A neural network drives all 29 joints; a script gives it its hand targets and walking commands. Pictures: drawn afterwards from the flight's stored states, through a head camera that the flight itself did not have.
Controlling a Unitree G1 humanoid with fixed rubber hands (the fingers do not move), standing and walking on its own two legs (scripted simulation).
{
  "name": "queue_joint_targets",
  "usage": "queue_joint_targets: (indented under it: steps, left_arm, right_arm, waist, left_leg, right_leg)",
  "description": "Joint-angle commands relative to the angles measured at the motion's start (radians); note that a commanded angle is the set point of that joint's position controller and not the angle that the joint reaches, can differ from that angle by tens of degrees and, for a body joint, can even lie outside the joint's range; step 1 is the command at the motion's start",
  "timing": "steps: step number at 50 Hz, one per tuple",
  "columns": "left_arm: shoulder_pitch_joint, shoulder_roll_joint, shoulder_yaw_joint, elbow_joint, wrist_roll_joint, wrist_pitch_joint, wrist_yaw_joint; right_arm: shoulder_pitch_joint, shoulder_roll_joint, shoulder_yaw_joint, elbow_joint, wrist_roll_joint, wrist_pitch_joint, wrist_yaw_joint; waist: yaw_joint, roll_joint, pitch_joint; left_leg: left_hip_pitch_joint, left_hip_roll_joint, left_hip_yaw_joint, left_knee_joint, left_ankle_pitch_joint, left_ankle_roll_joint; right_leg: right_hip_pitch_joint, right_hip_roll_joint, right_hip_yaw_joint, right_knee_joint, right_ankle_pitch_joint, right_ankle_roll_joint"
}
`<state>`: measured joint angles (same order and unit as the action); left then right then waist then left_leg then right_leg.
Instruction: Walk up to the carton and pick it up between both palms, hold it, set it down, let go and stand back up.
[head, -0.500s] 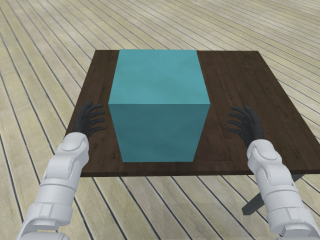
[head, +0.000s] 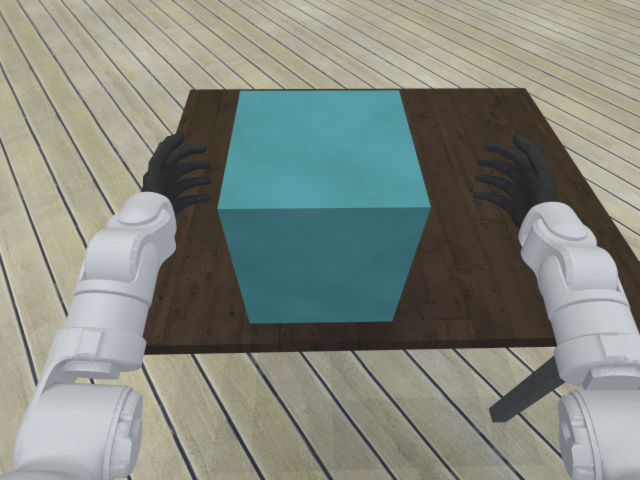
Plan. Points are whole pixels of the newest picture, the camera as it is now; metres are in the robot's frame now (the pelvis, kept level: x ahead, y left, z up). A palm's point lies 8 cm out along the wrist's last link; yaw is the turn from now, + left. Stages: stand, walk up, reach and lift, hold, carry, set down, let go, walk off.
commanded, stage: reach and lift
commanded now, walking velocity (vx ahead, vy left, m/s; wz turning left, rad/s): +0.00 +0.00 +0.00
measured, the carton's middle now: (320, 212) +0.51 +0.02 +0.02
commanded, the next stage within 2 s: none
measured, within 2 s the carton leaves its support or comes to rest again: neither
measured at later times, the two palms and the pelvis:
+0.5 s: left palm (163, 145) +0.46 +0.20 +0.18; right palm (527, 142) +0.47 -0.22 +0.19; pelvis +0.00 -0.01 +0.00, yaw +1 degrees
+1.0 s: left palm (175, 211) +0.45 +0.21 +0.09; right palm (475, 209) +0.46 -0.19 +0.09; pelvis +0.00 -0.01 +0.00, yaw +2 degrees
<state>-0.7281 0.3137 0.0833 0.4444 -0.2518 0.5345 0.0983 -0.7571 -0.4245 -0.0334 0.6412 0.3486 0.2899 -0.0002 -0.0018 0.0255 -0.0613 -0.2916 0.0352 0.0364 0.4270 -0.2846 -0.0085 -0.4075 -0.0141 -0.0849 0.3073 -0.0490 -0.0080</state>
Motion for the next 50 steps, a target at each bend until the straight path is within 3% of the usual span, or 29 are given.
queue_joint_targets:
  steps: [1,9,21,27,30,34,36,42,48,50]
  left_arm:
    - [-0.548,0.214,0.061,-0.159,0.009,-0.050,0.005]
    - [-0.724,0.256,0.025,0.008,-0.023,-0.068,0.007]
    - [-0.902,0.281,-0.021,0.148,-0.040,-0.097,0.012]
    - [-0.916,0.284,-0.013,0.252,-0.027,-0.135,0.000]
    - [-0.891,0.273,-0.013,0.289,-0.023,-0.176,-0.006]
    - [-0.866,0.252,-0.015,0.391,-0.004,-0.233,-0.014]
    - [-0.855,0.239,-0.019,0.401,0.003,-0.271,-0.018]
    - [-0.845,0.194,-0.031,0.434,0.018,-0.417,-0.021]
    - [-0.886,0.160,-0.079,0.511,0.007,-0.582,-0.005]
    - [-0.897,0.156,-0.095,0.559,-0.003,-0.629,-0.008]
  right_arm:
    - [-0.547,-0.241,-0.051,-0.153,0.014,-0.038,0.007]
    - [-0.724,-0.242,-0.024,-0.049,0.024,-0.015,0.002]
    - [-0.873,-0.246,-0.040,0.086,-0.001,-0.008,-0.012]
    - [-0.894,-0.210,-0.022,0.149,-0.012,-0.018,-0.024]
    - [-0.882,-0.172,-0.008,0.147,-0.020,-0.036,-0.033]
    - [-0.847,-0.137,-0.028,0.204,-0.048,-0.071,-0.041]
    - [-0.820,-0.117,-0.030,0.216,-0.051,-0.098,-0.043]
    - [-0.764,-0.088,-0.067,0.226,-0.100,-0.216,-0.049]
    - [-0.760,-0.086,-0.092,0.272,-0.143,-0.349,-0.038]
    - [-0.760,-0.083,-0.086,0.297,-0.144,-0.381,-0.038]
  waist:
    - [0.000,-0.027,-0.713]
    - [0.000,-0.060,-0.741]
    - [-0.018,-0.009,-0.869]
    - [-0.009,-0.046,-0.861]
    - [-0.005,-0.072,-0.896]
    - [-0.011,-0.058,-0.862]
    - [-0.012,-0.047,-0.865]
    - [-0.021,0.000,-0.926]
    - [-0.024,0.063,-0.984]
    - [-0.027,0.065,-0.979]
  left_leg:
    - [-0.121,-0.038,-0.029,-0.055,0.511,-0.028]
    - [-0.232,-0.046,-0.029,-0.084,0.385,-0.007]
    - [-0.209,-0.043,-0.027,-0.058,0.480,-0.033]
    - [-0.305,-0.050,-0.019,-0.087,0.454,-0.021]
    - [-0.368,-0.051,-0.015,-0.105,0.451,-0.012]
    - [-0.396,-0.050,-0.015,-0.120,0.431,-0.011]
    - [-0.353,-0.046,-0.016,-0.112,0.480,-0.016]
    - [-0.280,-0.038,-0.010,-0.065,0.598,-0.052]
    - [-0.192,-0.026,-0.008,0.009,0.656,-0.091]
    - [-0.209,-0.028,-0.004,0.030,0.623,-0.095]
  right_leg:
    - [0.664,0.049,0.099,0.125,0.426,-0.018]
    - [0.700,0.032,0.113,0.135,0.411,-0.010]
    - [0.662,0.040,0.088,0.141,0.480,-0.013]
    - [0.751,0.025,0.102,0.153,0.541,-0.006]
    - [0.831,0.014,0.113,0.172,0.614,-0.006]
    - [0.822,0.002,0.116,0.164,0.581,-0.009]
    - [0.789,0.008,0.106,0.156,0.575,-0.012]
    - [0.713,0.021,0.080,0.154,0.572,-0.021]
    - [0.531,0.041,0.040,0.158,0.456,-0.030]
    - [0.500,0.038,0.038,0.163,0.432,-0.027]
